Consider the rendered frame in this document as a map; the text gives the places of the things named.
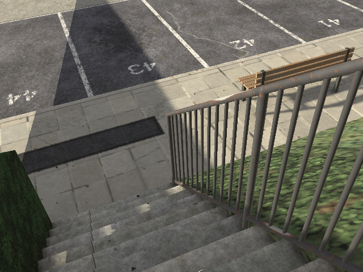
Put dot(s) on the stairs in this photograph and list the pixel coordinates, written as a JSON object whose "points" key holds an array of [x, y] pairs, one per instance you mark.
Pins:
{"points": [[167, 229]]}

